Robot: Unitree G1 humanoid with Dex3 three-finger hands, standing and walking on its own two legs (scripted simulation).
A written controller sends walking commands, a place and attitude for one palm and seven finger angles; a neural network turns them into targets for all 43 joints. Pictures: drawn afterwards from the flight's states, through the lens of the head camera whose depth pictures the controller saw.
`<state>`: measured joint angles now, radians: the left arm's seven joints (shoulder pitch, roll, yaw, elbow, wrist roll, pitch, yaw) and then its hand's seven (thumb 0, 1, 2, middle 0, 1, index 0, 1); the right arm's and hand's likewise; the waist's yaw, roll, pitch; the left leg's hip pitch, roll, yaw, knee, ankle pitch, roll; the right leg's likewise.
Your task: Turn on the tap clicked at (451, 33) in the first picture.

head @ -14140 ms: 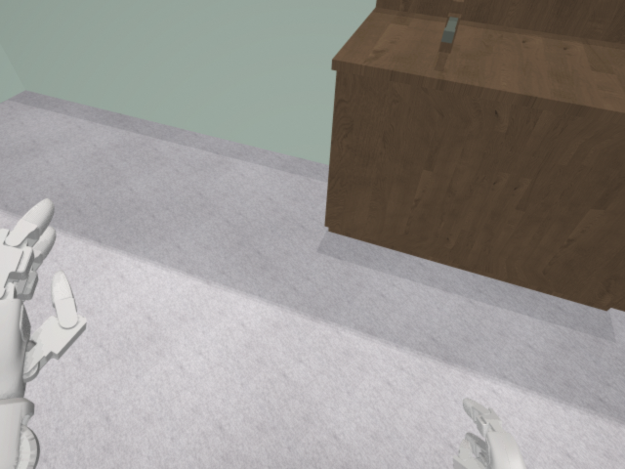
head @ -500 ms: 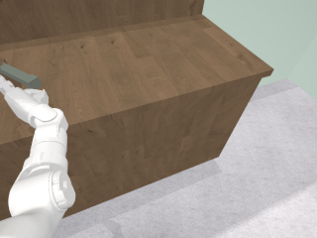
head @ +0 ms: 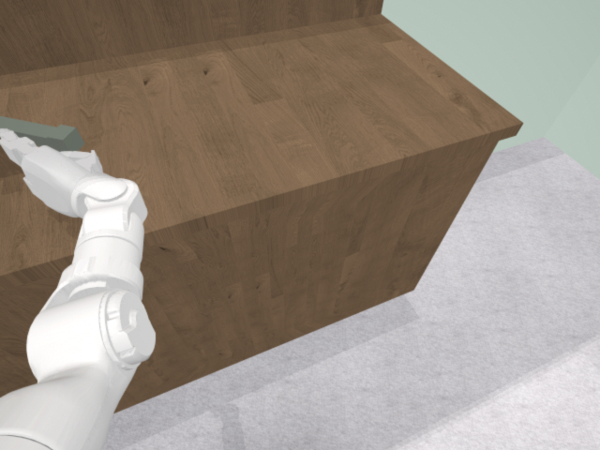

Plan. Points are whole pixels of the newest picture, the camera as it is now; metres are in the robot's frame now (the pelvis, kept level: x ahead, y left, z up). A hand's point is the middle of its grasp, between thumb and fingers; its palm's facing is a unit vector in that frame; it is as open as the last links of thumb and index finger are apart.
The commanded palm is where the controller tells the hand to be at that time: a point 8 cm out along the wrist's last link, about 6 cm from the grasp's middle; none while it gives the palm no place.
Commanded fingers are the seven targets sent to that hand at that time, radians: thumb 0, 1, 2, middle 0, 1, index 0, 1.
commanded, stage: push the lever round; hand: left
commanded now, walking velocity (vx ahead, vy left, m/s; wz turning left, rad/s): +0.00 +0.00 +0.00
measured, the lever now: (66, 140) +0.51 +0.30 +0.15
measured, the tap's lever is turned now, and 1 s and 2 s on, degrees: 52 69 69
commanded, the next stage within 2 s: lift the hand up off the lever in 0.48 s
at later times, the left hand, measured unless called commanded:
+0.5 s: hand (105, 145) +0.50 +0.25 +0.14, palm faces +0.84 -0.52 -0.13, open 7.8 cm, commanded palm +0.46 +0.26 +0.14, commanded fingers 0.00 0.90 0.90 -0.15 -0.15 -0.15 -0.15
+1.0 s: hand (102, 134) +0.52 +0.26 +0.15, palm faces +0.84 -0.53 -0.11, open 7.9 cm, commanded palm +0.46 +0.27 +0.15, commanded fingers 0.00 0.90 0.90 -0.15 -0.15 -0.15 -0.15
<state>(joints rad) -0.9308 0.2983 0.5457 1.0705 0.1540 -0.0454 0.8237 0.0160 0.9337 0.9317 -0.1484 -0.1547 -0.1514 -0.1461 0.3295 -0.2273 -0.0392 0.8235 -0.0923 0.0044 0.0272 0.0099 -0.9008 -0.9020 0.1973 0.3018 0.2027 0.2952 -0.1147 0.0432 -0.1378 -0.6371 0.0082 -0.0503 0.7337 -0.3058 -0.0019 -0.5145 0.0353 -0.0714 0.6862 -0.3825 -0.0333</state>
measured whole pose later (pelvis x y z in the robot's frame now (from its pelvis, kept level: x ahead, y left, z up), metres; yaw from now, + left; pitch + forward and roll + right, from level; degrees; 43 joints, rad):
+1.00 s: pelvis +0.02 -0.01 +0.00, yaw +0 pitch +14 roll -2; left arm -1.01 0.38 0.58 1.13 0.17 -0.02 0.80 0.05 0.90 0.91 -0.15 -0.15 -0.15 -0.15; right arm 0.39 -0.25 -0.04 0.82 -0.09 -0.01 0.04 0.01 -0.90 -0.90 0.20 0.30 0.20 0.30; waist -0.15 0.05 -0.14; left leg -0.65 0.02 -0.05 0.72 -0.32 -0.01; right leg -0.52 0.05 -0.07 0.65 -0.38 -0.04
